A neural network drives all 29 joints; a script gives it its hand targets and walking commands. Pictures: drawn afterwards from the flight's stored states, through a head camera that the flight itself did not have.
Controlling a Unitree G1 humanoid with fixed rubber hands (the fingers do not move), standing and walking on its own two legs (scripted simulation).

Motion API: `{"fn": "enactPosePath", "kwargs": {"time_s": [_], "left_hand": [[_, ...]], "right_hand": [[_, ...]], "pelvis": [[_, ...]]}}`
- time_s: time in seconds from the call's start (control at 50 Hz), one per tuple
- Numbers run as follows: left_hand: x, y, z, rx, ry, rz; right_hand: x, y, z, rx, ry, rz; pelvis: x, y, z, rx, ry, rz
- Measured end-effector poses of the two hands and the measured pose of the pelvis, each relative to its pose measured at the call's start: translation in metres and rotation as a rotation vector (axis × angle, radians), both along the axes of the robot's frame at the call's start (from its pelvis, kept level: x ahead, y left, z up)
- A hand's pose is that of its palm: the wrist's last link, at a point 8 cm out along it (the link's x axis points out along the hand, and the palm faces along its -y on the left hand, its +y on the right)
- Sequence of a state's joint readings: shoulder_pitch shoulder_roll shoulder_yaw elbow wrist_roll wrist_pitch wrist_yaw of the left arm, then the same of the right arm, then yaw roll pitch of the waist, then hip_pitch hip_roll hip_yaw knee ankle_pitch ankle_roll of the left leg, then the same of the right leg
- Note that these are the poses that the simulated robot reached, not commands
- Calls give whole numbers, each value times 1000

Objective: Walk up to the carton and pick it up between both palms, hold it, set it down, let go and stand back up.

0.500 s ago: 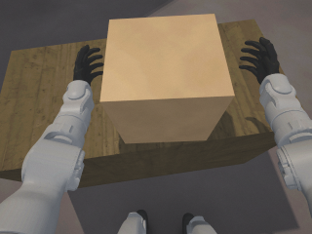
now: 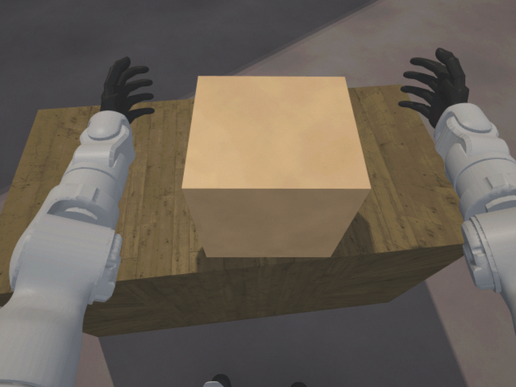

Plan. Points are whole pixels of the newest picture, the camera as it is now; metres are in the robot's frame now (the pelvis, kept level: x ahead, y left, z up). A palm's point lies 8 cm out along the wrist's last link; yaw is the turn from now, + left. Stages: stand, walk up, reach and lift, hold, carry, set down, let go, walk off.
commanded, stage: set down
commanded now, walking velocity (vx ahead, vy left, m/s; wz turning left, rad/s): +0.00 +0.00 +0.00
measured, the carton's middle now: (270, 174) +0.50 +0.01 -0.04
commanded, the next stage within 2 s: none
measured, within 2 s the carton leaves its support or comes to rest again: neither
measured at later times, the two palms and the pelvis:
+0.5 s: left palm (112, 141) +0.45 +0.25 +0.11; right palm (426, 140) +0.47 -0.22 +0.10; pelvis +0.01 +0.00 +0.01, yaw +1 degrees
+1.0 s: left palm (113, 201) +0.37 +0.25 +0.07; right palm (439, 199) +0.38 -0.23 +0.07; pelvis +0.02 +0.00 +0.02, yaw +1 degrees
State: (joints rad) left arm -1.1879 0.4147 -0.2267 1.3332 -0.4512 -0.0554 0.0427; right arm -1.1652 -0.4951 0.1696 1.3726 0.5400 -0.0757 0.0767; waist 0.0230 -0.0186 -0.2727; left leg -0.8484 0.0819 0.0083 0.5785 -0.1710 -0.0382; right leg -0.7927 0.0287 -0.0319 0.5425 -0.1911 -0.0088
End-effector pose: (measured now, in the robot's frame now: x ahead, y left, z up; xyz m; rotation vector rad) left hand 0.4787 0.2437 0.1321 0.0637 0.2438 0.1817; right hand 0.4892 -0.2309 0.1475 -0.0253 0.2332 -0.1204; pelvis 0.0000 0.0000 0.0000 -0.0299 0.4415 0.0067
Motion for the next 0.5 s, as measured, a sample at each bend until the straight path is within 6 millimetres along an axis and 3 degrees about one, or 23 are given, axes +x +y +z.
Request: {"fn": "enactPosePath", "kwargs": {"time_s": [0.22, 0.5], "left_hand": [[-5, -6, 15, -2, 7, -24], [-32, 8, -24, -13, 49, -10]], "right_hand": [[-6, -4, 8, -3, 9, 1], [-23, 13, -45, 8, 63, 48]], "pelvis": [[0, -4, 8, 9, -59, 1], [11, -1, 12, 15, -100, 7]]}}
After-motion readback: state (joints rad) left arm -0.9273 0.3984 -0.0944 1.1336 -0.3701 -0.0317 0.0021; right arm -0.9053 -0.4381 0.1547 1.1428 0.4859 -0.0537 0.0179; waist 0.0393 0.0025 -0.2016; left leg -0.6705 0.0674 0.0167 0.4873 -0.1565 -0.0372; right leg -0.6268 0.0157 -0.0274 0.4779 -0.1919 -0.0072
